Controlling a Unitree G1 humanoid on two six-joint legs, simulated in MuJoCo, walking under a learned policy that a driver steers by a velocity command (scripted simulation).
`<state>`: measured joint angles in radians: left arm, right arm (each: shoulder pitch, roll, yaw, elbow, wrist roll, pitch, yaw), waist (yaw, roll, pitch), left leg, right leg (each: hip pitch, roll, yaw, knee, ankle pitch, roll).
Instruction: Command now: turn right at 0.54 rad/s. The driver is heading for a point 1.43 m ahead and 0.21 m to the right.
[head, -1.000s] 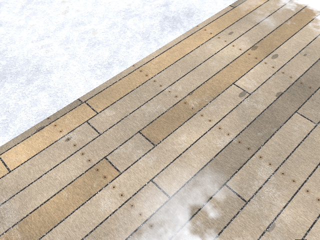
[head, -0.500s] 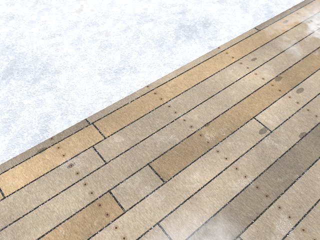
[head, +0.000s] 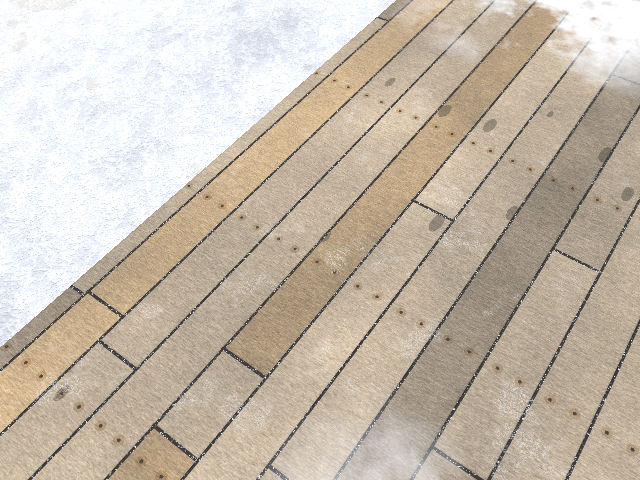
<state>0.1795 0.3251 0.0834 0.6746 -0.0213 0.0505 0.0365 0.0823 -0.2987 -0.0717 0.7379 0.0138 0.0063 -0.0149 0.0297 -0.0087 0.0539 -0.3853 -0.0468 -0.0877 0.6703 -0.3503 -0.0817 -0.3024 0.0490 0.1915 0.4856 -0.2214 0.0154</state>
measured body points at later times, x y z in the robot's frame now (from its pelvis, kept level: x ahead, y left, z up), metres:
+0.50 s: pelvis -0.01 -0.01 -0.01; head +0.02 -0.03 +0.44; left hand +0.24 +0.21 -0.09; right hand +0.03 -0.33 -0.12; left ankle +0.02 +0.13 -0.74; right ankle -0.05 -0.11 -0.74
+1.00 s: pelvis +0.13 -0.05 -0.01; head +0.15 -0.05 +0.44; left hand +0.29 +0.20 -0.12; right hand +0.20 -0.37 -0.09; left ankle +0.25 +0.02 -0.74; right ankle -0.04 -0.12 -0.74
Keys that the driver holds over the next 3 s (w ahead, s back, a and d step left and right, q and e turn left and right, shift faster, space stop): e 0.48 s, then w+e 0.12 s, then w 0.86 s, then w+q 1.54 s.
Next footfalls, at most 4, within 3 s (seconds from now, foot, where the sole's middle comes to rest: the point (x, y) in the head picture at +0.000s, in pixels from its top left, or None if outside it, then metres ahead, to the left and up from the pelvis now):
0.06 left None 0.06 0.12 -0.78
0.50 right None -0.01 -0.13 -0.78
1.00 left None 0.29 0.00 -0.78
1.50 right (520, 452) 0.50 -0.35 -0.78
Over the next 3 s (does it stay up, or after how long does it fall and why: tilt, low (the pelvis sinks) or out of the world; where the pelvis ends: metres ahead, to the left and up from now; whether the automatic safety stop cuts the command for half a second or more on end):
stays up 1.18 -0.25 -0.01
